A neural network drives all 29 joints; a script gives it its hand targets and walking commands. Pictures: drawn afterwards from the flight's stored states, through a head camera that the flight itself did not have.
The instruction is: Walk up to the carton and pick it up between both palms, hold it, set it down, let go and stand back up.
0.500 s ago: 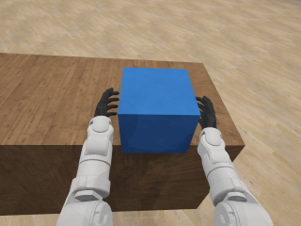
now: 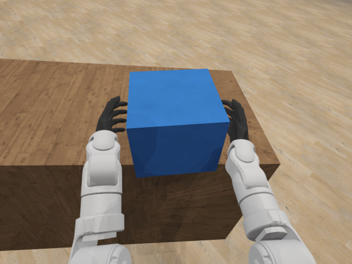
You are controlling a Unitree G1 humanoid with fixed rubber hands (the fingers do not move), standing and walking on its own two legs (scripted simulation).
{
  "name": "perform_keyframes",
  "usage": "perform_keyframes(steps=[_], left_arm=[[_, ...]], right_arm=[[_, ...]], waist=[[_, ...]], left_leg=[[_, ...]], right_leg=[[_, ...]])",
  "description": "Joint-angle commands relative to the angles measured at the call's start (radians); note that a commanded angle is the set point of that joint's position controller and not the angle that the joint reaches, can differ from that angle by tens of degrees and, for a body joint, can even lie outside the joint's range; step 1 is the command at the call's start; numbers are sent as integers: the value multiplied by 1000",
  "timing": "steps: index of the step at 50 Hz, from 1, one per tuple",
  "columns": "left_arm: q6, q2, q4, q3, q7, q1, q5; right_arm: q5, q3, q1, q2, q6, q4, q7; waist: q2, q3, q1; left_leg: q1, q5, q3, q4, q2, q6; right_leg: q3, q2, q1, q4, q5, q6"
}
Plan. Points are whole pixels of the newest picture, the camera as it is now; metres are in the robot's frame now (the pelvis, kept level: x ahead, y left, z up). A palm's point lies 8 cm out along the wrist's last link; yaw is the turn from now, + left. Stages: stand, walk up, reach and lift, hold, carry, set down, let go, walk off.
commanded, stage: reach and lift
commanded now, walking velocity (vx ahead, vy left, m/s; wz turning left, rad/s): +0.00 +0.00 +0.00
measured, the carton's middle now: (173, 121) +0.44 +0.00 +0.11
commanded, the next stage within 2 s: hold in 0.80 s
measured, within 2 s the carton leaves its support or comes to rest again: neither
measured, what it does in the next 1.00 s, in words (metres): stands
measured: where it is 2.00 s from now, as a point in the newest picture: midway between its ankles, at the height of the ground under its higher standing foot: outside the picture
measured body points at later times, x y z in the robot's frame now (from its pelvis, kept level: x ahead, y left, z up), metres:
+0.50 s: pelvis +0.01 -0.01 +0.00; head +0.00 +0.03 +0.45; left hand +0.39 +0.14 +0.15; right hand +0.38 -0.15 +0.15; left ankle +0.05 +0.10 -0.75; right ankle +0.02 -0.10 -0.75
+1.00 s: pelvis -0.02 -0.02 +0.00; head -0.03 +0.02 +0.45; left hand +0.38 +0.14 +0.16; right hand +0.37 -0.15 +0.16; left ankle +0.05 +0.10 -0.75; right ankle +0.02 -0.10 -0.75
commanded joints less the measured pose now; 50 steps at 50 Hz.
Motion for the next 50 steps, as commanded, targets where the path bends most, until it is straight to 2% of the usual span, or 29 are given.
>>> perform_keyframes(steps=[1, 5, 12, 16, 17, 19, 20, 22, 24, 27, 28, 29, 31, 32, 34, 36, 37, 38, 39, 41, 42, 44, 46, 47, 48, 49, 50], left_arm=[[-62, -387, -107, -381, -123, -552, -147], [-59, -383, -118, -388, -112, -538, -154], [-40, -369, -156, -368, -124, -499, -153], [-32, -363, -181, -367, -137, -480, -151], [-40, -342, -179, -381, -136, -509, -147], [-48, -363, -185, -400, -138, -486, -156], [-49, -370, -194, -417, -136, -475, -163], [-48, -383, -195, -422, -135, -469, -159], [-37, -363, -179, -383, -144, -468, -149], [-28, -354, -170, -384, -157, -482, -152], [-25, -361, -182, -397, -157, -494, -147], [-21, -356, -162, -390, -157, -520, -135], [-16, -363, -123, -359, -159, -514, -134], [-14, -356, -149, -371, -155, -526, -137], [-14, -354, -115, -352, -156, -551, -142], [-10, -336, -102, -329, -150, -563, -127], [-16, -327, -95, -325, -152, -568, -134], [-17, -342, -130, -339, -147, -567, -137], [-20, -334, -133, -331, -145, -597, -142], [-26, -332, -96, -318, -139, -627, -131], [-20, -337, -64, -295, -139, -607, -121], [-18, -324, -54, -282, -135, -630, -127], [-14, -336, -71, -300, -128, -637, -141], [-3, -342, -42, -295, -129, -637, -136], [1, -342, -26, -277, -132, -644, -131], [-3, -346, -67, -294, -135, -638, -144], [-1, -357, -120, -341, -133, -628, -166]], right_arm=[[-17, 257, -599, 316, -67, -222, 155], [-8, 289, -617, 318, -70, -245, 154], [32, 373, -606, 330, -54, -272, 128], [48, 402, -578, 337, -44, -285, 112], [57, 381, -519, 360, -33, -236, 109], [70, 405, -518, 361, -38, -296, 98], [67, 396, -514, 344, -37, -310, 96], [82, 421, -517, 353, -35, -324, 92], [76, 410, -495, 346, -10, -291, 88], [77, 395, -515, 340, -7, -304, 84], [71, 389, -525, 332, -7, -327, 88], [50, 370, -551, 317, -3, -304, 91], [47, 349, -563, 323, 0, -305, 99], [45, 343, -551, 328, 7, -285, 105], [32, 337, -603, 340, -6, -307, 105], [25, 323, -586, 351, 2, -252, 113], [31, 332, -610, 344, 0, -275, 118], [30, 339, -588, 355, 4, -266, 121], [31, 350, -627, 364, -3, -301, 121], [18, 323, -649, 377, -3, -278, 128], [7, 318, -675, 363, -4, -278, 129], [-6, 306, -689, 358, -8, -264, 138], [-17, 290, -669, 364, -4, -239, 144], [-28, 279, -692, 364, -2, -235, 143], [-36, 259, -674, 359, 3, -196, 146], [-23, 274, -677, 374, -2, -229, 145], [6, 318, -684, 394, -15, -310, 139]], waist=[[133, -420, -30], [123, -468, -14], [91, -506, -1], [87, -488, -12], [88, -516, -42], [116, -554, -49], [129, -553, -64], [115, -512, -57], [98, -421, -50], [109, -388, -65], [128, -386, -64], [127, -375, -74], [127, -340, -56], [133, -333, -51], [95, -372, -44], [92, -344, -39], [84, -393, -28], [90, -409, -33], [81, -441, -19], [103, -448, -18], [88, -445, -2], [59, -455, 4], [83, -460, -7], [83, -447, -5], [92, -410, -17], [93, -467, -24], [107, -568, -17]], left_leg=[[195, 61, 8, -50, 19, -26], [227, 131, 6, -23, 16, -20], [210, 227, 7, 5, -4, -11], [196, 245, 3, 6, -9, -13], [214, 305, -18, 9, 2, -27], [236, 349, -22, 36, -5, -36], [258, 369, -30, 37, 1, -48], [250, 385, -34, 44, -3, -47], [219, 323, -27, 23, -2, -42], [205, 266, -26, 9, -4, -33], [207, 252, -19, 6, 0, -34], [200, 210, -20, -3, 3, -36], [162, 144, -19, -25, 4, -27], [149, 141, -11, -29, 2, -26], [162, 113, -8, -27, 2, -15], [156, 103, -2, -36, 4, -11], [150, 82, -4, -34, 3, -2], [159, 91, -11, -34, 9, -4], [154, 94, -3, -31, 4, 3], [114, 31, 4, -51, -1, 8], [105, -3, 2, -59, 1, 13], [103, -26, 1, -74, 10, 24], [114, -32, 1, -76, 12, 19], [108, -68, 11, -76, 13, 26], [103, -67, 6, -83, 13, 21], [114, -37, 13, -65, 5, 20], [134, 79, 3, -32, 4, 14]], right_leg=[[-48, 10, -94, -56, 6, 39], [-40, 13, -82, -52, 59, 38], [-10, 6, 26, -30, 246, 56], [-2, 0, 69, -23, 323, 65], [-27, 12, 57, -12, 360, 74], [-22, 16, 78, -16, 414, 72], [-28, 18, 66, -16, 405, 72], [-31, 24, 66, -24, 409, 67], [-29, 17, 53, -36, 351, 72], [-23, 10, 52, -38, 317, 68], [-27, 7, 39, -36, 289, 63], [-36, 5, 26, -41, 235, 57], [-33, 1, 6, -49, 178, 56], [-31, 2, 9, -52, 158, 50], [-40, 6, 9, -56, 126, 58], [-33, -1, -7, -54, 121, 58], [-32, -6, 0, -48, 112, 56], [-25, -2, 3, -47, 126, 56], [-23, 0, 16, -44, 144, 58], [-21, -15, 5, -39, 95, 67], [-21, -9, 17, -53, 52, 64], [-29, -6, -19, -56, 2, 57], [-36, 0, -32, -53, -5, 53], [-30, -9, -37, -63, -51, 55], [-28, -9, -46, -67, -52, 51], [-26, -11, -35, -56, -10, 57], [-20, -9, 17, -35, 129, 61]])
